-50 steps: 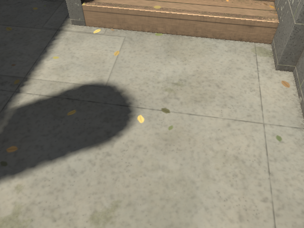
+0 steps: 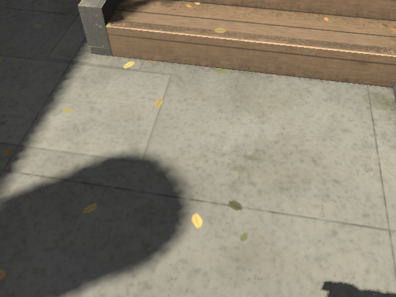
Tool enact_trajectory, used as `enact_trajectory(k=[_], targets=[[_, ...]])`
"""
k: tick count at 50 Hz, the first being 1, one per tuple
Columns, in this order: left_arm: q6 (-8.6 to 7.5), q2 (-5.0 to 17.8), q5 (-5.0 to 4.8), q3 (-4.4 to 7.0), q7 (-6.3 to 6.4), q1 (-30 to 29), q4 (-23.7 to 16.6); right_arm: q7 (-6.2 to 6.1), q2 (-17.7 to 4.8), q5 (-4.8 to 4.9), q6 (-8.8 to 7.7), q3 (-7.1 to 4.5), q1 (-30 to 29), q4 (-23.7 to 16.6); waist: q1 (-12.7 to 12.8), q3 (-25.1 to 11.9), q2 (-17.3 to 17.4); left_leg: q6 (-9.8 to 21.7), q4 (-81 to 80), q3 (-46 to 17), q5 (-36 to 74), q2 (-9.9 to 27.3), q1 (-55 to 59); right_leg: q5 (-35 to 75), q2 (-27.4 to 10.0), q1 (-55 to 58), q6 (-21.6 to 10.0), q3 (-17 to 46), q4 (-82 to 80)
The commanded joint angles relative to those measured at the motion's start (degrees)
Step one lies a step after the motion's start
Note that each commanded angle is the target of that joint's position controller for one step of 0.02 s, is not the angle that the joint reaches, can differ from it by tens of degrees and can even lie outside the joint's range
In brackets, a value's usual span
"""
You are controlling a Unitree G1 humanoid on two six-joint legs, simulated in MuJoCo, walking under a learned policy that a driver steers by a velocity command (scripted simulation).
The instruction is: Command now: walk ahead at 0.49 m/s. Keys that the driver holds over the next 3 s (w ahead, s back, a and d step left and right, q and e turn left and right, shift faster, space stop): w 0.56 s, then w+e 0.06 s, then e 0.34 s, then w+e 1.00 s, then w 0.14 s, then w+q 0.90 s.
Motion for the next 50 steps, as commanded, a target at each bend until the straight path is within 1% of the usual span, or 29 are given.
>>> enact_trajectory(k=[1, 3, 7, 10, 13, 15, 17, 19, 20, 21, 22, 23, 24, 25, 26, 28, 30, 32, 34, 36, 38, 41, 43, 45, 46, 47, 48, 49, 50], targets=[[-0.98, 2.2, 0.76, -0.16, -0.60, 2.2, -0.4, -0.80, -3.6, -0.11, 0.18, -1.60, 1.9, -4.0, -1.2, -4.0, -3.6, 0.7, 0.6, -2.1, 5.9, 6.7, -11.7, 3.3, -15.0, 9.9, -9.6, 17.4, -18.5], [-1.25, 3.7, 0.59, 0.00, -0.28, 4.1, 1.2, -1.12, -2.2, -0.29, 1.48, -1.55, 1.9, -4.7, -2.3, -1.6, -4.5, -0.1, -2.9, -1.0, 6.8, 7.4, -11.7, 6.0, -13.9, 5.5, -10.2, 13.7, -20.8], [-0.93, 6.7, 0.55, 0.44, 1.41, 8.9, 2.8, -1.23, -4.0, -1.43, 1.52, -1.94, -8.4, -8.9, -0.4, 0.7, -3.6, -2.5, -16.3, 0.1, 18.2, 8.4, -19.8, 10.1, -13.5, 8.0, -10.1, 10.8, -21.9], [-0.42, 7.9, -0.03, 0.55, 2.08, 12.2, 3.2, -0.58, -2.9, -1.14, 0.99, -1.38, -15.8, -10.9, 2.0, 1.0, -3.5, -2.6, -30.0, 2.0, 26.1, 6.3, -17.7, 10.1, -12.2, 10.6, -8.1, 8.3, -21.8], [0.04, 8.9, -0.68, 0.86, 2.20, 15.8, 4.4, 0.26, -3.0, -0.56, 0.85, -1.00, -21.5, -12.6, 4.2, 2.0, -3.7, -2.7, -37.0, 3.1, 26.8, 4.6, -17.1, 7.6, -13.5, 15.6, -7.7, 8.3, -20.8], [0.65, 9.0, -0.86, 1.06, 2.33, 17.4, 5.3, 1.05, -3.5, -0.33, 0.62, -0.93, -24.1, -13.9, 4.6, 2.8, -3.9, -1.8, -40.0, 2.5, 24.3, 4.2, -18.6, 7.6, -15.7, 20.6, -7.3, 9.0, -18.8], [1.27, 9.5, -0.88, 1.45, 2.52, 17.4, 5.6, 1.80, -4.6, -0.31, 0.23, -1.17, -24.3, -14.8, 3.7, 2.4, -4.4, -0.3, -42.1, 2.4, 20.0, 3.6, -17.5, 10.2, -17.6, 24.3, -6.4, 9.7, -16.0], [1.91, 10.3, -0.76, 1.75, 2.60, 15.3, 5.1, 2.03, -6.8, -0.38, -0.12, -2.23, -18.6, -13.7, -0.1, -1.0, -5.6, 1.5, -43.7, 4.5, 16.4, 1.1, -8.2, 22.6, -17.1, 25.2, -4.9, 8.7, -9.3], [2.27, 9.3, -0.42, 1.37, 2.58, 14.4, 4.8, 1.80, -9.2, -0.47, -0.18, -3.65, -9.6, -10.9, -4.4, -6.1, -4.9, 3.1, -44.3, 6.0, 16.6, -1.0, 3.4, 30.1, -14.1, 23.0, -3.6, 6.3, 1.0], [2.28, 7.1, 0.47, 0.34, 2.57, 14.6, 3.4, 1.31, -13.6, -1.03, -0.14, -5.09, 1.7, -8.4, -8.1, -14.7, 0.0, 6.6, -42.9, -2.8, 17.9, 6.8, 21.1, 21.2, -10.4, 12.5, -1.5, 3.3, 18.3], [0.97, -0.7, 0.40, -1.93, 1.85, 21.7, 3.2, 1.47, -18.5, -1.58, 0.26, -6.19, 7.0, -6.8, -5.2, -22.5, 15.3, 16.0, -48.9, -30.3, 7.1, 20.3, 42.5, -10.0, 0.6, -11.9, 2.6, 2.3, 40.5], [-0.61, 3.6, -0.78, -1.04, 1.55, 19.9, 4.0, 1.56, -12.8, -1.43, 0.18, -4.57, 6.5, -7.2, -6.3, -24.2, 12.5, 15.5, -55.1, -39.4, 3.2, 21.1, 43.1, -23.7, -0.3, -18.8, 1.6, 11.6, 48.6], [-1.50, 8.1, -2.18, 0.11, 1.37, 14.3, 2.1, 1.45, -10.2, -1.17, -0.02, -3.65, 1.2, -8.1, -5.3, -15.5, 9.4, 12.4, -55.4, -30.8, 5.2, 19.4, 35.9, -20.0, -3.6, -22.9, 0.4, 11.5, 50.6], [-1.70, 8.5, -2.21, 0.23, 1.76, 10.6, 1.1, 1.41, -8.5, -1.30, -0.02, -3.00, -4.3, -9.5, -3.5, -10.9, 4.3, 11.0, -56.5, -22.9, 11.5, 17.4, 27.1, -14.5, -6.9, -21.3, 0.1, 9.7, 48.5], [-1.37, 7.9, -1.31, 0.58, 2.18, 8.8, 0.8, 1.69, -6.8, -1.71, -0.08, -2.49, -7.6, -9.9, -1.9, -7.2, 1.5, 10.2, -58.5, -17.3, 16.5, 15.1, 19.4, -10.9, -8.8, -18.8, 0.3, 9.1, 44.6], [0.34, 5.6, -0.75, 0.77, 2.41, 11.1, 1.4, 2.07, -5.0, -2.20, -0.37, -1.95, -8.7, -9.2, 1.1, -5.5, 3.2, 9.3, -61.8, -11.4, 19.6, 12.1, 12.5, -7.4, -10.8, -12.7, 0.6, 9.3, 39.7], [1.61, 3.9, -1.06, 0.74, 2.49, 11.9, 1.8, 1.66, -6.3, -2.22, -0.64, -2.34, -7.1, -8.0, 1.9, -3.9, 2.8, 9.8, -64.0, -6.8, 22.6, 11.7, 10.7, -5.3, -11.0, -13.1, 1.2, 8.9, 37.2], [2.19, 4.3, -0.90, 1.09, 2.64, 8.5, 0.7, 0.88, -7.7, -2.70, -0.69, -2.72, -5.6, -7.1, 1.5, -1.6, 1.8, 9.6, -64.7, -3.4, 29.1, 12.0, 11.1, -0.9, -10.8, -17.0, 2.0, 9.7, 32.9], [2.17, 3.8, -0.51, 1.21, 2.60, 6.2, -0.3, 0.11, -7.6, -3.13, -0.33, -2.62, -5.3, -6.6, 1.5, -1.1, 1.8, 8.1, -63.3, 2.2, 40.3, 10.8, 11.1, 3.8, -8.9, -17.0, 2.7, 10.3, 26.2], [1.97, 2.9, -0.18, 0.88, 2.16, 3.3, -1.6, -0.66, -8.1, -3.04, 0.06, -2.48, -6.7, -6.9, 1.1, -1.3, 2.8, 6.2, -62.7, 7.8, 43.5, 8.7, 9.4, 10.3, -7.5, -12.4, 2.7, 7.6, 17.4], [2.09, 2.4, 0.23, 0.54, 1.56, -1.1, -3.5, -1.52, -9.1, -2.65, 0.55, -2.55, -5.9, -6.5, -0.6, -1.3, 2.8, 5.8, -61.6, 9.7, 44.2, 9.0, 10.3, 14.4, -6.5, -10.4, 2.9, 5.0, 12.5], [2.63, 3.4, 0.29, 0.77, 0.57, -3.3, -6.0, -2.42, -9.9, -1.75, 2.01, -2.91, -5.3, -5.7, -1.2, -1.8, 3.2, 5.8, -57.5, 9.8, 45.2, 11.6, 16.8, 10.7, -6.0, -11.8, 2.4, 4.3, 9.0], [2.75, 4.7, 0.39, 1.29, -0.14, -2.8, -7.4, -2.94, -10.7, -1.00, 3.07, -3.43, -6.5, -6.0, -0.3, -2.3, 3.9, 5.1, -52.8, 9.4, 47.9, 13.3, 20.0, 4.5, -5.3, -11.7, 1.0, 3.5, 7.7], [2.49, 6.8, 0.37, 2.51, -0.67, 3.2, -6.8, -3.59, -11.5, -0.31, 4.12, -3.94, -9.1, -7.3, 2.8, -5.3, 3.6, 3.2, -42.5, 10.4, 53.5, 12.2, 20.3, 2.2, -2.2, -4.5, -1.0, 1.0, 3.4], [2.21, 9.7, 0.48, 3.92, -0.39, 8.5, -5.7, -3.62, -11.0, -0.43, 4.50, -3.82, -8.1, -7.8, 4.9, -8.5, 0.3, 0.5, -31.9, 11.9, 49.2, 8.4, 18.1, 11.2, -0.5, 4.0, -2.9, 1.8, -2.2], [2.50, 15.5, 0.99, 5.48, 0.93, 12.7, -6.1, -3.27, -9.6, -2.37, 4.09, -3.00, -6.9, -9.7, 5.4, -14.0, -8.9, -3.4, -14.2, 12.9, 27.3, 3.6, 5.3, 36.8, -11.2, 18.2, -7.7, 16.8, -0.9], [2.69, 18.5, 1.58, 5.44, 1.35, 11.1, -7.6, -2.14, -3.7, -3.92, 3.36, -1.23, -0.6, -10.8, -0.2, -21.8, -17.3, -6.4, 4.2, 6.4, -21.2, -7.5, -13.7, 51.4, -24.5, 34.5, -20.4, 39.1, -0.1], [3.09, 14.1, 0.85, 4.61, 1.15, 11.8, -8.5, -0.98, -7.2, -2.46, 2.72, -1.87, -2.6, -10.3, 3.1, -26.6, -9.5, -4.7, 7.9, -3.5, -17.6, -4.3, -16.5, 29.3, -22.1, 33.2, -19.5, 39.1, -3.9], [3.12, 11.6, -0.05, 4.15, 1.26, 8.5, -9.7, -0.69, -8.5, -0.58, 2.54, -2.33, -7.0, -11.8, 3.0, -19.6, -6.8, -3.5, 5.9, -2.9, -11.4, -2.2, -21.1, 8.2, -19.2, 27.6, -16.4, 34.7, -7.5]])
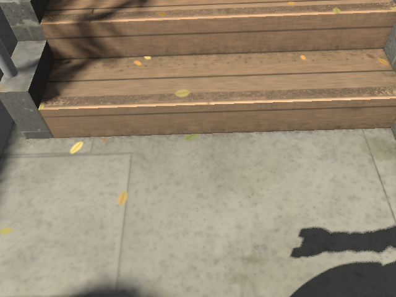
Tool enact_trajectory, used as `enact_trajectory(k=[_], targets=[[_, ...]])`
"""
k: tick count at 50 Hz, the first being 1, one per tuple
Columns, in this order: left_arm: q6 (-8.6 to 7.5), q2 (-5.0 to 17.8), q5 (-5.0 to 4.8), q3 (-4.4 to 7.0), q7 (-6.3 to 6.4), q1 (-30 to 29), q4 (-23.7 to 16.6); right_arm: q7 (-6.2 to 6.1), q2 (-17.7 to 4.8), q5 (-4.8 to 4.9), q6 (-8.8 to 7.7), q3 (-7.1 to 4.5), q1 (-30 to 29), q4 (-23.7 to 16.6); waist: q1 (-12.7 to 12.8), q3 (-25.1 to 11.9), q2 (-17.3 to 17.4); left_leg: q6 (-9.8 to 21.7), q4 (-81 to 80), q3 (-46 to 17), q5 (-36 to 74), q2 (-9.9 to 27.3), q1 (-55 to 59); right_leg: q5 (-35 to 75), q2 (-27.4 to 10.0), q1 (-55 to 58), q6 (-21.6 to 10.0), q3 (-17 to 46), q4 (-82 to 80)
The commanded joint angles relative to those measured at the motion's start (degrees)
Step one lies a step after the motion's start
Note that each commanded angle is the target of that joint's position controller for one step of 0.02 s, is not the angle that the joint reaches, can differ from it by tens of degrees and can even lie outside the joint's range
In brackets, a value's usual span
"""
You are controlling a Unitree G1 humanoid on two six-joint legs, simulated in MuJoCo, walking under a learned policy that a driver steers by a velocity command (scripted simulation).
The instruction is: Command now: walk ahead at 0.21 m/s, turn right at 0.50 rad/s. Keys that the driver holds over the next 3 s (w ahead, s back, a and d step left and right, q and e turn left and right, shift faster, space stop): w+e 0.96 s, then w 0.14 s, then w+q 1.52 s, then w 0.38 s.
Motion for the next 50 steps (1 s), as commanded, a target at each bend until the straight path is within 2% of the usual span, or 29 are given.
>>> enact_trajectory(k=[1, 2, 3, 4, 6, 9, 15, 17, 19, 20, 21, 22, 23, 24, 25, 28, 32, 34, 39, 41, 42, 43, 44, 45, 46, 47, 48, 49, 50], targets=[[0.38, 8.4, -1.90, 2.35, 0.93, 5.8, -3.6, 0.66, -6.1, 1.16, -1.11, -1.29, 1.8, -4.5, 1.6, -13.9, -0.8, 0.8, 11.8, -7.6, 5.3, 3.2, -22.9, -11.7, -16.3, 27.4, -12.2, 27.7, -15.8], [0.62, 7.3, -1.99, 1.92, 1.21, 3.3, -4.5, 0.09, -7.3, 0.25, -0.69, -1.91, 0.0, -5.2, 0.5, -9.7, -1.9, 0.9, 6.3, -7.3, 8.5, 4.6, -21.0, -20.1, -15.0, 19.8, -10.5, 27.1, -18.7], [0.59, 7.1, -1.20, 1.80, 1.51, 1.9, -5.2, -0.09, -7.6, -0.21, -0.34, -2.23, -0.4, -5.8, -0.7, -7.8, -4.2, 0.9, 2.7, -7.2, 10.8, 5.0, -17.2, -22.5, -13.1, 14.4, -10.0, 26.4, -20.9], [0.43, 7.4, -0.54, 1.95, 1.81, 1.7, -5.7, -0.16, -6.9, -0.57, -0.40, -2.23, -0.2, -5.9, -1.0, -7.4, -5.7, 0.7, 0.0, -6.5, 12.7, 4.4, -15.0, -21.2, -11.6, 11.9, -9.9, 25.1, -21.8], [0.00, 8.3, -0.42, 2.42, 2.47, 3.4, -6.0, -0.35, -5.3, -0.67, -1.00, -2.02, -0.3, -6.0, -0.6, -7.7, -6.0, -0.1, -6.7, -5.8, 14.9, 3.7, -13.5, -17.0, -10.2, 11.1, -10.0, 22.6, -21.7], [-0.02, 9.7, -1.04, 2.95, 3.14, 5.5, -6.3, -0.27, -4.4, -0.37, -1.63, -1.69, -3.0, -7.0, 0.8, -8.3, -6.5, -1.6, -15.5, -6.1, 18.7, 2.8, -12.7, -16.2, -9.8, 12.3, -9.4, 22.5, -20.8], [1.01, 10.4, -1.46, 3.20, 3.11, 7.7, -7.1, 0.75, -5.1, 0.87, -3.43, -1.67, -6.7, -9.1, 2.6, -7.5, -8.1, -1.7, -26.8, -6.1, 19.6, 0.5, -7.7, -19.9, -9.9, 12.6, -8.6, 26.3, -18.6], [1.43, 10.0, -1.44, 3.00, 2.97, 7.6, -7.5, 1.06, -5.6, 1.40, -4.20, -1.93, -5.6, -9.3, 1.6, -7.2, -8.5, -0.7, -30.5, -6.0, 18.6, -0.1, -3.1, -21.9, -9.6, 11.7, -8.1, 28.2, -17.1], [1.85, 8.1, -1.49, 2.30, 2.94, 5.9, -8.3, 1.03, -5.9, 1.60, -4.72, -2.47, -0.5, -7.9, -1.9, -6.6, -7.6, 0.8, -37.4, -5.3, 20.8, 0.7, 7.2, -24.9, -6.7, 6.7, -5.9, 27.8, -12.8], [1.76, 5.5, -1.36, 1.47, 2.90, 4.6, -9.0, 0.67, -7.9, 1.32, -4.78, -3.22, 5.1, -6.6, -4.5, -7.6, -5.0, 2.5, -39.7, -9.0, 18.9, 6.0, 16.5, -26.6, -4.2, -0.6, -3.3, 25.1, -5.5], [1.52, -0.3, -1.20, -0.01, 2.78, 5.8, -9.1, 0.21, -10.8, 0.09, -4.39, -3.78, 11.7, -5.6, -5.3, -11.2, 4.7, 5.7, -43.0, -20.7, 9.8, 17.8, 24.8, -27.1, 2.1, -7.6, 0.6, 14.6, 14.0], [0.37, 2.3, -2.13, 0.41, 2.45, 5.1, -12.8, 0.81, -15.0, -1.73, -3.97, -4.71, 12.0, -5.5, -3.3, -6.4, 14.9, 11.6, -49.7, -41.1, -6.2, 26.0, 24.9, -26.9, 3.4, -22.8, 0.1, 11.1, 21.4], [-0.19, 7.0, -2.04, 1.27, 2.20, 4.8, -12.5, 0.89, -12.2, -0.75, -4.09, -4.41, 8.6, -6.7, -2.4, -2.3, 12.4, 13.0, -50.2, -40.5, -10.5, 26.3, 22.6, -22.4, -2.0, -26.9, 0.8, 11.4, 27.9], [-0.11, 8.6, -1.66, 1.85, 1.90, 5.0, -11.3, 0.76, -8.4, 0.25, -4.02, -3.43, 6.8, -7.4, -2.5, -0.7, 9.6, 11.0, -50.0, -34.0, -6.4, 22.8, 21.9, -17.4, -2.9, -27.6, 1.6, 11.1, 30.1], [0.17, 7.9, -1.36, 1.99, 1.74, 6.2, -10.0, 0.80, -7.0, 0.27, -3.79, -2.84, 5.5, -8.1, -1.8, -1.3, 7.7, 9.0, -50.0, -27.7, 0.3, 19.8, 20.8, -13.8, -3.8, -25.5, 2.3, 10.2, 31.6], [0.14, 5.4, -1.38, 1.70, 1.10, 4.8, -10.4, 0.81, -6.4, -0.73, -3.88, -2.33, 5.4, -7.6, -2.0, -0.7, 6.6, 7.6, -51.7, -14.0, 19.0, 15.4, 16.3, -3.7, -5.5, -21.8, 4.0, 7.8, 33.8], [0.47, 3.9, -1.70, 1.37, 0.86, 1.7, -12.4, 0.86, -6.7, -0.82, -3.79, -2.35, 8.5, -6.4, -3.1, -0.5, 5.9, 8.3, -51.7, -5.0, 31.4, 14.4, 16.6, 3.9, -6.0, -21.3, 5.5, 6.7, 28.4], [0.49, 3.7, -1.33, 1.00, 0.36, -1.2, -13.9, 0.70, -7.6, -0.99, -3.57, -2.32, 8.0, -6.4, -3.9, 0.3, 6.2, 8.2, -51.9, -1.3, 34.0, 13.8, 16.5, 7.4, -6.5, -18.5, 5.6, 4.7, 21.0], [0.16, 1.5, -1.93, -0.15, -1.99, -9.0, -16.9, 0.66, -9.8, 0.58, -2.29, -2.72, 12.7, -4.2, -6.5, 4.0, 4.7, 8.0, -51.1, 2.7, 36.9, 16.9, 21.8, 6.3, -6.2, -16.3, 3.6, -0.7, 8.8], [-0.07, 2.1, -1.91, 0.01, -3.00, -9.9, -17.5, 0.59, -10.8, 0.84, -1.64, -2.99, 12.4, -4.1, -5.2, 4.1, 4.9, 7.4, -48.9, 4.6, 44.9, 18.0, 23.9, 1.9, -5.1, -13.2, 1.7, -2.8, 6.0], [-0.07, 3.0, -1.80, 0.42, -3.22, -9.1, -17.5, 0.41, -11.7, 0.98, -1.34, -3.20, 11.8, -4.3, -3.9, 2.5, 5.8, 6.9, -45.6, 6.1, 56.3, 17.9, 24.5, -1.1, -3.3, -9.2, 0.4, -4.6, 5.0], [0.17, 4.7, -1.68, 1.14, -3.02, -6.6, -17.4, 0.16, -12.8, 1.36, -0.94, -3.56, 12.1, -4.3, -2.1, -0.4, 7.6, 6.5, -39.9, 7.4, 70.3, 17.6, 25.5, -4.6, -0.5, -3.7, -1.0, -6.6, 4.7], [0.40, 7.5, -1.89, 2.48, -2.53, -0.2, -16.0, -0.30, -13.6, 1.47, -0.48, -3.71, 12.3, -4.2, 1.7, -4.5, 9.3, 5.5, -31.0, 8.3, 79.4, 17.2, 24.8, -6.3, 1.7, 5.6, -2.8, -7.6, 2.7], [0.67, 10.8, -2.07, 4.35, -1.58, 10.0, -13.4, -0.61, -13.1, 1.72, -0.47, -3.41, 11.9, -4.7, 7.3, -10.0, 7.8, 3.5, -18.4, 9.7, 76.4, 15.3, 18.3, -0.9, 2.7, 21.3, -5.4, -5.8, -2.5], [1.51, 15.1, -2.09, 5.58, 0.16, 18.3, -11.2, -0.22, -9.1, -0.23, -1.30, -1.87, 12.0, -7.0, 9.5, -16.0, -1.2, 1.7, -0.5, 8.3, 41.9, 12.4, -1.1, -0.5, -7.9, 42.8, -8.9, 9.8, -0.7], [0.90, 19.9, -2.13, 5.73, 0.49, 15.4, -12.4, 0.69, -3.2, -0.39, -3.57, 0.38, 14.0, -11.2, 3.5, -24.1, -15.2, -0.7, 18.2, 0.4, -1.1, 0.1, -23.2, -10.9, -22.2, 57.6, -20.3, 45.0, -9.6], [0.45, 15.0, -0.54, 4.29, 0.12, 17.6, -11.9, 1.30, -9.6, 1.30, -6.04, -1.19, 7.2, -12.0, 8.2, -24.7, -10.0, -0.3, 21.1, -9.6, 1.4, 2.4, -28.1, -10.2, -20.9, 55.2, -18.4, 45.1, -14.5], [-0.25, 12.2, -0.40, 3.48, 0.27, 15.9, -10.8, 1.51, -10.2, 2.66, -6.68, -1.30, 3.7, -13.4, 7.1, -16.9, -8.1, 0.5, 18.6, -8.4, 5.9, 4.9, -29.6, -5.5, -18.9, 48.1, -15.9, 34.7, -14.2], [-0.73, 10.9, -0.58, 2.72, 0.12, 12.1, -11.3, 1.23, -9.6, 1.55, -6.58, -0.82, 2.9, -13.1, 4.2, -11.6, -0.2, 0.5, 14.1, -7.3, 9.4, 7.1, -26.8, -0.9, -17.1, 38.2, -14.3, 29.1, -15.0]])
Over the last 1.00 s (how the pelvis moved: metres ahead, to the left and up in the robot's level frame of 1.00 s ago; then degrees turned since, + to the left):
0.51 0.04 -0.01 -11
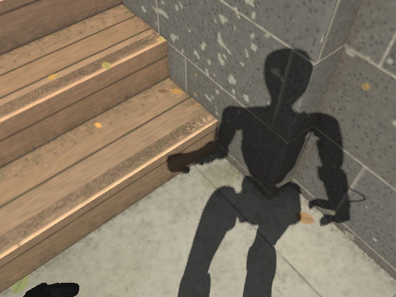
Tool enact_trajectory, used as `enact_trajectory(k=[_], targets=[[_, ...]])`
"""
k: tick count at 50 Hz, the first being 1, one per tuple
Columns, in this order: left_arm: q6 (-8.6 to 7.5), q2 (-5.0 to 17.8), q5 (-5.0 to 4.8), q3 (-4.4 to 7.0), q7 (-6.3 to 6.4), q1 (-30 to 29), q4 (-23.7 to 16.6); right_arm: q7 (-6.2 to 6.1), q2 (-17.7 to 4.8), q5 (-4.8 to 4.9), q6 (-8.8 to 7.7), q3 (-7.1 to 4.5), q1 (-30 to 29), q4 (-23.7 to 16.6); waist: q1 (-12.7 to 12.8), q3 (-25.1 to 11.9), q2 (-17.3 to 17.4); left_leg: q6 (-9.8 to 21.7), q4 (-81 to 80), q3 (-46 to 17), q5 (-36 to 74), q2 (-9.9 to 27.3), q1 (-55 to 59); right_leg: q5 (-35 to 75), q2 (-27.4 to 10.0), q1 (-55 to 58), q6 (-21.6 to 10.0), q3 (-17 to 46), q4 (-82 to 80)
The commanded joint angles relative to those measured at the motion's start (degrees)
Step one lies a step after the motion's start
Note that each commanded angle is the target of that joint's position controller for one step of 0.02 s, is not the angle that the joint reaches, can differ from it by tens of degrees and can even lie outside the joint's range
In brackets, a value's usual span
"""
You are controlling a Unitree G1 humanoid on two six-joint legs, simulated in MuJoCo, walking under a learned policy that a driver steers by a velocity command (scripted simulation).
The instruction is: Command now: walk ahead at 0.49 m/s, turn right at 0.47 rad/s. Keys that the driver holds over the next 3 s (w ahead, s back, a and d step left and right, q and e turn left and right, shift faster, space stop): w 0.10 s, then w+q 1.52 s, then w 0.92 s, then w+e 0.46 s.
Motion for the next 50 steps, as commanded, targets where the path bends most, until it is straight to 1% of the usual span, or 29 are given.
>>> enact_trajectory(k=[1, 2, 6, 10, 12, 15, 18, 19, 20, 21, 22, 23, 24, 25, 26, 27, 29, 32, 38, 39, 40, 41, 42, 43, 44, 45, 46, 47, 50], targets=[[-0.97, 7.4, 0.51, 2.06, 0.83, 8.4, -0.5, -0.26, -8.2, -1.42, -3.02, -1.39, -5.4, -8.2, 4.1, -10.0, 0.4, 0.1, 2.8, -4.3, 5.4, 3.7, -25.7, 8.8, -17.6, 27.6, -12.7, 25.8, -17.8], [-0.78, 6.3, 1.12, 1.37, 0.85, 5.8, -1.1, -0.04, -8.1, -1.49, -2.26, -1.37, -2.8, -7.4, 1.8, -8.1, -0.6, -0.2, 0.8, -4.3, 6.6, 4.7, -21.8, 13.1, -16.4, 21.7, -12.3, 23.2, -19.6], [-2.32, 7.1, -0.32, 0.82, 1.50, 6.4, 2.0, 1.30, -5.0, -2.21, 0.09, -0.01, -3.6, -9.0, 0.3, -4.7, -2.8, -1.9, -8.0, -2.1, 12.3, 5.0, -19.7, 15.1, -14.1, 11.8, -11.8, 15.1, -24.4], [-2.79, 7.7, 0.69, 0.41, 2.14, 9.3, 4.3, 2.00, -3.7, -1.78, -0.14, 0.84, -11.7, -10.8, 4.0, -3.1, -3.0, -1.2, -23.9, -0.7, 28.8, 3.0, -19.6, 14.9, -11.5, 14.3, -7.5, 7.4, -24.8], [-2.87, 7.7, 0.66, 0.08, 2.59, 11.6, 5.4, 2.29, -2.7, -1.39, -0.60, 1.42, -17.4, -12.4, 6.3, -2.0, -2.3, -0.1, -30.9, 0.2, 34.0, 1.3, -18.9, 17.2, -12.7, 16.3, -5.8, 6.4, -24.2], [-2.79, 9.5, 0.93, 0.54, 2.82, 14.1, 7.3, 3.40, -4.0, -0.47, -1.23, 1.31, -20.5, -14.0, 7.2, -0.4, -4.0, 1.7, -36.6, -1.0, 33.3, 0.0, -21.0, 12.4, -15.8, 22.8, -4.5, 6.1, -24.5], [-2.25, 10.7, 1.76, 0.60, 4.45, 11.9, 8.5, 3.26, -4.8, -1.23, -1.88, 0.47, -19.7, -16.4, 4.5, -3.1, -3.6, 3.8, -39.0, 0.5, 26.2, -2.8, -17.5, 31.7, -16.7, 26.3, -1.8, 4.3, -16.5], [-3.43, 8.8, 3.94, 0.53, 3.13, 11.1, 8.0, 3.31, -4.1, -5.53, 0.38, 1.14, -11.8, -11.1, 2.4, -5.4, -7.9, 5.3, -40.4, 2.0, 20.8, -4.2, -12.0, 37.7, -14.5, 28.7, -0.6, 1.2, -11.7], [-3.64, 8.2, 3.99, 0.42, 2.52, 11.9, 8.0, 2.99, -6.3, -5.89, 0.92, 0.10, -5.5, -9.0, 0.9, -9.5, -7.1, 6.9, -41.1, 5.0, 18.5, -7.6, -5.2, 43.8, -12.7, 29.1, 0.2, -0.3, -1.1], [-3.71, 7.4, 3.85, -0.05, 2.69, 12.3, 7.5, 2.45, -9.1, -6.22, 0.88, -1.00, 2.2, -6.8, -2.8, -14.4, -5.2, 9.2, -39.7, 1.7, 20.5, -5.3, 6.9, 38.5, -11.2, 22.2, 1.2, -1.8, 12.5], [-4.03, 3.5, 1.45, -1.43, 2.60, 18.2, 4.8, 1.90, -17.4, -6.74, 0.99, -3.69, 6.5, -7.5, -1.7, -24.3, 10.7, 18.5, -36.8, -21.4, 27.4, 10.6, 30.0, 16.2, -4.3, -0.6, 4.0, -4.5, 37.1], [-4.27, 5.6, 2.82, -1.03, 2.50, 17.6, 5.5, 1.35, -16.3, -3.95, 1.95, -4.20, 4.8, -7.9, -2.5, -29.7, 14.3, 22.3, -48.5, -41.8, 33.1, 14.9, 34.2, -15.8, 2.0, -10.9, 4.2, 0.5, 48.8], [-3.73, 5.2, 3.53, -1.63, 2.63, 14.4, 4.6, 0.99, -15.0, -3.13, 2.40, -4.10, 0.5, -8.1, 0.3, -24.1, 8.0, 20.2, -50.0, -35.3, 26.9, 13.3, 28.4, -9.7, -3.1, -12.9, 3.7, 5.9, 50.5], [-3.65, 5.5, 3.89, -2.13, 2.64, 11.0, 4.5, 0.72, -10.7, -2.35, 2.71, -2.97, -2.7, -8.2, 0.5, -16.5, 0.6, 18.6, -50.4, -28.7, 28.2, 11.9, 19.3, -6.2, -5.6, -12.3, 4.1, 5.6, 46.9], [-3.23, 4.5, 4.05, -2.61, 2.58, 9.1, 3.7, 0.69, -8.7, -2.34, 3.15, -2.24, -3.7, -8.2, 1.4, -11.8, -1.3, 17.2, -50.5, -23.6, 35.1, 9.7, 12.8, -7.1, -6.8, -10.4, 4.2, 6.0, 42.6], [-1.88, 5.1, 4.53, -2.65, 2.81, 9.5, 3.2, 0.50, -7.3, -1.35, 2.98, -1.67, -3.4, -7.6, 3.8, -9.3, -1.2, 16.4, -52.2, -20.8, 39.9, 7.9, 6.6, -8.6, -7.3, -6.5, 5.1, 5.2, 37.7], [0.26, 3.9, 4.89, -3.16, 3.54, 11.4, 3.6, 0.89, -7.2, -2.15, 3.13, -1.56, -5.4, -7.8, 5.9, -9.2, 1.6, 15.2, -51.3, -15.4, 46.1, 4.2, 1.0, -9.8, -6.0, -0.7, 6.0, 3.1, 30.8], [0.48, 2.0, 3.77, -4.40, 5.00, 10.2, 2.4, -0.14, -9.3, -3.07, 4.28, -2.07, -7.7, -8.9, 5.7, -9.2, 5.3, 15.6, -49.6, -12.3, 40.3, 0.7, -2.4, -9.8, -4.2, 2.1, 7.9, 0.7, 20.0], [-0.25, 3.3, 2.77, -5.08, 5.79, 3.3, 0.1, 0.01, -8.5, -3.16, 4.75, -2.88, -5.2, -9.3, 1.5, -8.3, 6.9, 12.0, -49.3, -22.8, 19.2, 1.8, 0.8, -2.9, -4.5, 5.2, 6.7, 2.7, -0.5], [-0.80, 3.4, 2.73, -5.07, 6.04, 3.2, 0.0, 0.29, -8.2, -2.94, 4.90, -2.99, -5.2, -9.6, 1.0, -8.5, 6.2, 11.5, -48.9, -24.2, 18.3, 1.8, 1.3, -0.6, -4.6, 7.1, 6.3, 2.9, -2.8], [-1.41, 3.8, 2.68, -4.53, 6.23, 4.1, -0.5, 0.24, -8.6, -1.92, 4.73, -2.98, -5.8, -9.3, 2.8, -7.4, 5.3, 11.0, -47.4, -24.7, 16.0, 0.6, -0.5, 0.8, -4.5, 11.0, 5.9, 3.1, -7.9], [-2.16, 3.9, 3.10, -4.33, 6.40, 6.1, -0.5, 0.16, -7.2, -1.31, 4.42, -2.60, -7.1, -9.8, 4.6, -7.7, 3.1, 9.9, -44.3, -24.1, 15.4, -1.3, -4.5, 2.1, -6.7, 17.9, 5.0, 4.7, -11.8], [-2.79, 6.2, 3.97, -3.51, 6.78, 9.9, -0.7, 0.23, -4.3, -0.85, 3.64, -1.69, -8.3, -11.0, 6.6, -10.1, -2.8, 8.4, -37.0, -20.9, 14.4, -4.5, -9.5, -3.6, -14.8, 26.1, 2.6, 12.4, -16.7], [-2.41, 10.1, 4.80, -1.92, 7.49, 7.8, -1.1, -0.42, -0.6, 0.22, 3.77, -0.52, -5.3, -12.2, 4.3, -9.5, -14.0, 4.8, -27.9, -11.2, 1.5, -13.1, -16.4, -4.2, -26.2, 27.7, -3.1, 28.0, -22.6], [-1.77, 8.7, 4.28, -1.20, 7.74, 9.2, -0.1, -0.72, -5.4, -2.24, 4.24, -1.51, -6.6, -12.2, 4.8, -8.3, -12.2, 3.9, -18.3, -7.0, -4.6, -9.0, -19.1, 2.9, -30.8, 27.3, -6.5, 30.9, -21.2], [-1.73, 5.9, 3.87, -1.61, 7.76, 9.9, -0.5, -0.70, -6.7, -3.34, 4.51, -2.18, -8.0, -12.4, 5.3, -8.8, -6.6, 3.3, -12.9, -6.8, -3.6, -7.4, -19.9, 7.9, -29.7, 27.6, -7.1, 26.4, -19.9], [-1.70, 5.2, 3.64, -1.61, 7.79, 10.0, -0.2, -0.65, -5.3, -3.53, 4.74, -2.02, -9.2, -13.0, 5.3, -7.6, -2.4, 2.7, -10.8, -6.0, -1.0, -6.1, -20.5, 10.3, -27.8, 27.0, -6.3, 21.1, -20.3], [-1.90, 5.1, 3.44, -1.62, 7.99, 10.2, 0.3, -0.35, -3.8, -4.00, 5.27, -1.69, -10.0, -13.6, 5.4, -7.0, -2.1, 2.3, -9.9, -5.2, 1.2, -5.3, -20.9, 13.4, -26.3, 26.6, -5.1, 16.9, -20.5], [-2.19, 4.1, 3.45, -1.21, 7.15, 11.6, 1.3, 1.03, -2.1, -3.78, 6.34, -1.49, -10.0, -14.9, 5.9, -8.1, -8.4, 1.4, -8.4, -2.2, 3.0, -6.2, -23.2, 22.0, -21.9, 29.2, -2.5, 7.9, -18.2]])
Over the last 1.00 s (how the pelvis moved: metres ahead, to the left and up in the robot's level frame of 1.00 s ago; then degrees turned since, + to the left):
0.36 -0.10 0.00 -36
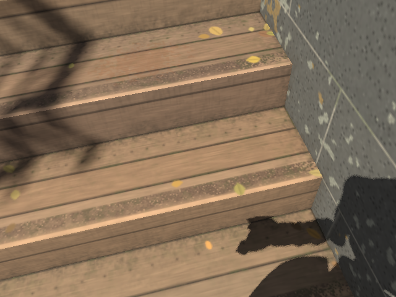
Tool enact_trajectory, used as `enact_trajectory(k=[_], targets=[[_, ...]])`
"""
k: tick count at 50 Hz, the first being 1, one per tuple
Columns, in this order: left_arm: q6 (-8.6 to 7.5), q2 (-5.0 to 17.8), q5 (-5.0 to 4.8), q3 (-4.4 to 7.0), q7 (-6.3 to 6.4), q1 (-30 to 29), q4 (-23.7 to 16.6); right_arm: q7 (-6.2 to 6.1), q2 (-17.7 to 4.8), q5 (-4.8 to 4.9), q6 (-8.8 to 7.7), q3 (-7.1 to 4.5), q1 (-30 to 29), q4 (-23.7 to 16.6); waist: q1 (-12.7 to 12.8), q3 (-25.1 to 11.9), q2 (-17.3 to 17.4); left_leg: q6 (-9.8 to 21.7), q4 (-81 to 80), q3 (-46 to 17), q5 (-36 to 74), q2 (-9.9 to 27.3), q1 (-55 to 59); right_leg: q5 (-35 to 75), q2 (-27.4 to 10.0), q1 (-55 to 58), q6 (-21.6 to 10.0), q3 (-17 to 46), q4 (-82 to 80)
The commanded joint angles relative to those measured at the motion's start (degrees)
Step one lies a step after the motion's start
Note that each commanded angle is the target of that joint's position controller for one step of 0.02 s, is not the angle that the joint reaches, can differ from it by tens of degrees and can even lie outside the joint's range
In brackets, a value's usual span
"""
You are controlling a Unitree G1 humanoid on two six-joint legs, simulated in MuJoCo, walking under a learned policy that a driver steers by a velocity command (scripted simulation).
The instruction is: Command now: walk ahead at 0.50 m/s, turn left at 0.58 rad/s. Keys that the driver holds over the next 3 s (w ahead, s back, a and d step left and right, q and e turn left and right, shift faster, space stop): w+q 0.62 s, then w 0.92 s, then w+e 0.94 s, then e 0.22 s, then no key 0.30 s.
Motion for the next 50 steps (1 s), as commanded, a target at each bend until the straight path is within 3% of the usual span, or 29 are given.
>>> enact_trajectory(k=[1, 4, 8, 10, 11, 12, 13, 14, 16, 17, 19, 22, 25, 28, 29, 30, 31, 32, 33, 34, 35, 36, 37, 39, 40, 41, 43, 47, 50], targets=[[-0.70, 7.3, -0.24, 2.89, -0.20, 5.9, -1.0, 0.79, -1.4, -0.31, 0.08, -0.42, -2.8, -6.4, 2.2, -4.6, -10.7, -1.0, 3.2, 0.8, 1.0, 2.5, -12.6, 23.6, -14.7, 15.7, -8.2, 8.4, -4.3], [-1.54, 8.5, -0.17, 3.33, -1.77, 4.7, -0.2, 2.93, 0.7, -1.05, 0.66, 0.84, -7.3, -8.5, 1.9, -5.4, -13.4, -0.9, -2.6, 2.5, 1.7, 4.3, -5.8, 18.7, -14.6, 9.5, -7.7, 2.5, -4.8], [-0.02, 9.5, -1.14, 3.67, -3.81, 3.1, -0.1, 2.41, -0.4, -1.25, 0.20, 0.44, -3.6, -7.6, -0.3, -4.3, -15.9, -0.1, -12.7, 10.1, 2.6, 1.0, 7.7, 23.8, -13.2, 1.4, -6.8, -3.7, 2.0], [1.62, 9.0, -2.91, 3.32, -4.08, 5.6, 1.4, 2.12, 1.0, -1.32, -1.01, 0.44, 6.4, -2.7, -4.2, -7.8, -9.9, 1.5, -28.7, 11.3, 10.3, -3.2, 19.0, 27.5, -10.5, 1.3, -5.1, -9.1, 20.6], [1.58, 7.7, -3.24, 3.26, -3.85, 3.6, -0.5, 1.70, -1.8, -2.54, -1.48, -0.85, 11.7, -1.5, -7.8, -8.1, -4.0, 3.3, -29.8, 5.8, 11.5, -0.9, 29.1, 14.0, -8.6, -10.7, -3.0, -8.7, 34.3], [1.55, 2.3, -1.84, 1.99, -3.82, 3.2, -3.7, 0.59, -7.1, -1.95, -2.16, -1.79, 14.2, -1.8, -5.8, -3.9, 8.7, 4.8, -33.9, -17.7, 25.8, 13.6, 30.7, -20.0, -5.8, -27.9, 0.1, -5.9, 51.5], [2.15, 3.6, -1.35, 1.84, -3.90, 4.8, -5.6, 0.86, -14.5, -0.08, -2.52, -3.79, 17.5, -3.0, -6.1, -8.5, 12.4, 15.2, -36.2, -34.7, 43.8, 24.0, 32.3, -19.4, -1.2, -33.4, 1.8, 2.2, 61.8], [2.25, 3.7, -0.45, 2.09, -3.44, 3.2, -6.0, 0.60, -14.6, 0.94, -2.43, -4.90, 16.7, -2.5, -6.5, -9.8, 6.7, 22.2, -38.4, -36.5, 34.9, 26.2, 32.9, -15.3, -2.6, -36.4, 2.9, 5.9, 69.0], [2.00, 5.3, 0.08, 2.73, -3.67, -0.9, -6.0, 0.35, -6.8, 1.33, -1.93, -2.68, 7.9, -2.1, -2.3, 0.5, 3.0, 17.3, -39.7, -26.8, 8.4, 17.8, 18.1, -10.0, -4.6, -37.5, 2.5, 5.8, 70.7], [2.69, 3.8, -0.15, 2.51, -3.45, -2.5, -6.1, 0.28, -4.6, 1.96, -1.65, -2.01, 5.3, -3.3, -2.2, 2.4, 5.9, 15.5, -38.9, -23.7, 14.9, 14.7, 14.0, -8.7, -3.7, -37.9, 2.1, 4.1, 76.3], [4.24, 1.1, 0.82, 1.50, -3.10, -3.5, -7.8, -0.20, -5.0, 1.79, -1.86, -1.66, 9.7, -1.2, -1.7, 0.7, 2.0, 14.8, -35.4, -20.8, 31.1, 13.2, 15.2, -8.7, -1.3, -43.2, 1.1, 3.3, 85.8], [3.86, -3.1, 1.30, -0.29, -2.86, -9.8, -12.0, -1.29, -8.9, 1.31, -2.49, -2.92, 18.2, 4.2, -3.5, -2.4, 1.6, 16.8, -35.3, -25.1, 27.0, 14.0, 26.0, -18.8, 0.7, -60.8, -0.8, 3.4, 101.6], [2.96, -5.3, 0.99, -1.92, -2.91, -18.5, -16.0, -1.70, -4.0, 1.24, -3.48, -1.35, 24.0, 9.5, -5.7, 1.2, 4.1, 16.2, -38.4, -26.7, 15.5, 13.8, 30.6, -25.1, 0.5, -75.4, -2.6, 3.6, 105.7], [2.72, -7.0, 1.31, -3.99, -2.79, -24.8, -20.7, -1.80, -4.9, 2.18, -3.15, -1.20, 23.5, 11.3, -4.4, 2.2, -0.8, 13.0, -43.8, -24.0, 12.6, 11.0, 22.7, -26.0, -0.6, -70.8, -3.2, 3.4, 91.6], [3.02, -6.8, 1.60, -3.93, -3.06, -28.1, -22.3, -2.45, -5.7, 1.61, -2.89, -1.34, 24.0, 11.4, -6.5, 1.4, 0.5, 14.5, -48.1, -25.2, 18.6, 11.5, 22.5, -26.4, -0.2, -67.6, -2.3, 0.9, 90.5], [3.67, -6.6, 1.92, -4.42, -3.69, -26.8, -23.2, -3.58, -8.0, 2.90, -1.92, -1.95, 20.0, 9.1, -4.3, -0.7, -2.3, 14.0, -55.3, -22.5, 30.3, 12.8, 16.1, -23.9, -1.4, -48.5, -3.4, 1.1, 72.9], [4.30, -6.1, 0.17, -4.08, -3.66, -24.2, -22.5, -3.33, -7.2, 3.28, -1.23, -1.97, 16.7, 8.2, -2.8, -1.4, -1.9, 12.6, -57.7, -18.1, 39.0, 10.5, 8.0, -22.2, 0.2, -30.1, -4.0, -1.5, 58.4], [4.80, -4.8, -0.48, -2.57, -3.00, -12.4, -15.1, -2.67, -7.5, 3.59, -1.54, -1.84, 12.4, 6.8, 2.1, -9.9, 0.3, 11.1, -48.9, -9.3, 83.5, 7.5, 5.7, -17.0, 6.5, -10.2, -4.7, -5.6, 60.3], [5.26, -0.8, -2.40, -0.29, -2.28, -1.6, -12.9, -2.19, -11.8, 3.57, -3.26, -3.45, 10.6, 6.1, 7.1, -16.0, 8.8, 9.1, -36.9, -10.2, 109.7, 10.3, 11.8, -16.3, 6.9, -3.8, -5.5, -2.2, 57.2], [4.67, 2.5, -1.86, 1.46, -1.83, 7.9, -10.2, -1.28, -12.4, 4.18, -4.99, -3.92, 9.3, 7.4, 11.6, -21.7, 9.2, 7.9, -22.8, -9.6, 114.5, 11.4, 17.0, -13.7, 7.1, 2.1, -6.4, 0.0, 46.5], [3.15, 6.2, -0.03, 3.15, -2.20, 13.4, -7.8, -0.42, -9.3, 4.37, -6.98, -3.59, 10.0, 7.6, 13.0, -24.0, 0.7, 6.0, -4.9, -10.6, 89.4, 6.6, 12.9, -18.9, 2.0, 9.3, -8.8, 13.9, 31.8], [3.46, 13.9, 0.69, 4.55, -1.09, 16.1, -3.1, 1.92, -0.1, 3.55, -6.98, -2.41, 9.8, 4.8, 10.7, -25.5, -31.7, 2.0, 20.4, -10.6, 14.5, -11.1, -3.5, -11.6, -17.7, 12.6, -15.8, 50.6, 3.9], [3.94, 9.4, -1.05, 4.34, -1.12, 8.0, -3.6, 2.32, 1.4, -1.28, -6.63, -1.53, 14.7, 5.0, 3.7, -24.4, -21.1, 2.8, 37.2, -17.5, 12.2, -8.5, -8.1, -22.2, -16.6, 7.1, -16.4, 62.6, 1.2], [3.88, -0.3, -2.05, 2.29, -2.15, -1.4, 0.0, 1.57, 2.9, -2.99, -3.86, -0.68, 8.7, 3.3, -1.7, -2.0, -3.9, 3.6, 49.2, -7.6, 15.6, -3.6, -19.3, -43.1, -13.3, -10.8, -15.3, 47.8, 6.2], [0.55, -6.9, -0.98, -0.87, -8.03, 3.1, 0.3, 4.51, -2.1, 2.52, -3.42, -0.55, 4.2, 4.8, 3.4, 4.6, -14.1, 10.1, 57.4, -18.3, 20.6, -3.6, -32.2, -28.0, -11.7, -14.3, -19.8, 39.3, 8.6], [0.47, -8.7, 0.10, -1.09, -9.21, 4.8, 7.1, 4.85, 0.8, 2.18, -3.94, 0.74, 5.3, 5.1, 0.2, 1.7, -6.2, 12.8, 60.1, -16.9, 19.2, -2.4, -36.0, -20.0, -12.6, -11.9, -19.7, 38.7, 5.7], [-0.56, -9.0, 0.21, -0.68, -8.50, 7.5, 13.0, 4.50, 7.2, 0.79, -4.03, 3.63, 6.4, 6.0, -2.8, -0.7, -3.2, 15.0, 57.7, -16.4, 19.2, -1.7, -46.0, -18.6, -9.3, -5.3, -16.0, 30.9, 3.8], [-1.06, -5.1, 3.94, -0.02, -9.28, 3.8, 17.0, 4.55, 5.9, 2.08, -2.46, 5.28, -2.7, 2.1, -4.8, -3.7, -4.1, 13.1, 53.7, -1.6, 21.6, 5.5, -48.3, -13.7, -6.3, -13.1, -13.0, 13.3, -4.9], [-1.43, -6.0, 4.86, -1.60, -8.30, 16.7, 22.8, 3.78, 9.5, 1.69, -2.16, 7.37, -7.8, 1.4, -0.8, 0.9, -9.6, 13.5, 74.8, -1.2, 11.4, 5.6, -64.6, -10.6, -8.0, -3.9, -13.9, 14.8, -5.6]])
Over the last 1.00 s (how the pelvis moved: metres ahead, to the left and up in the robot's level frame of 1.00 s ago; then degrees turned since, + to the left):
0.47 0.09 0.03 22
